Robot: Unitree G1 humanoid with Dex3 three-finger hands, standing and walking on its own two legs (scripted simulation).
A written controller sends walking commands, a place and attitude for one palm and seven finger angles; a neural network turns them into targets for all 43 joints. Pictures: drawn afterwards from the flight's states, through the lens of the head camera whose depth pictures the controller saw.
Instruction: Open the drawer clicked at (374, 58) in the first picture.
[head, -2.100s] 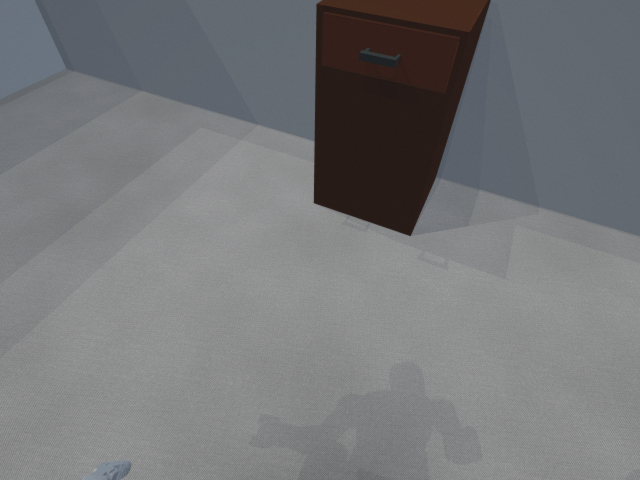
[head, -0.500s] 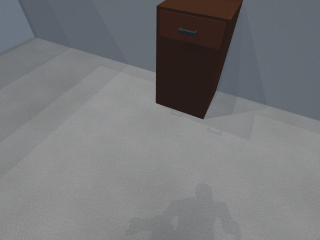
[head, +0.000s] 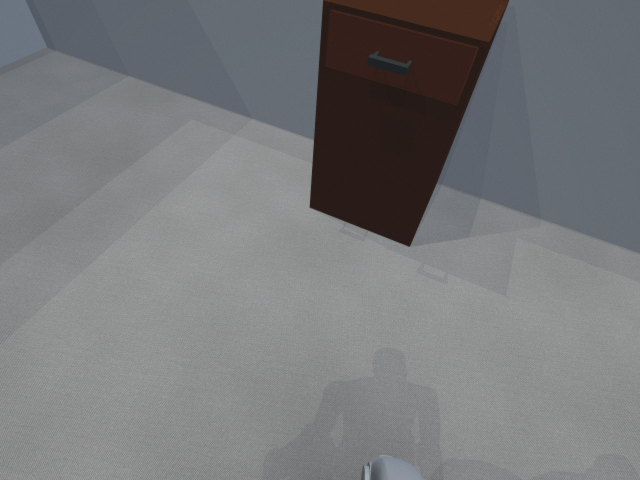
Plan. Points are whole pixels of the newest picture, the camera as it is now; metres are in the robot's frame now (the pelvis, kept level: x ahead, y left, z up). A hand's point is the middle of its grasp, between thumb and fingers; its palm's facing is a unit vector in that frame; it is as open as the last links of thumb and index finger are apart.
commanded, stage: walk to a spot facing it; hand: left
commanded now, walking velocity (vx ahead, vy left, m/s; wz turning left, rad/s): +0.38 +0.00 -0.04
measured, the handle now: (390, 61) +1.18 -0.17 -0.03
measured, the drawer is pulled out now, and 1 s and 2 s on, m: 0.00 0.00 0.00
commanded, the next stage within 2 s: turn to face it in 0.50 s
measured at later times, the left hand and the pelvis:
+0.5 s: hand (227, 406) +0.26 +0.15 -0.18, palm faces +0.09 -0.97 -0.21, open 7.2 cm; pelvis +0.23 -0.05 -0.01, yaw +4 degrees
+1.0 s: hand (218, 333) +0.38 +0.19 -0.18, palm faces +0.05 -0.98 -0.18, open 7.4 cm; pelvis +0.36 +0.01 -0.01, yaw -3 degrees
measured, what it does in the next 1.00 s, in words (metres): walks ahead: right foot, then left foot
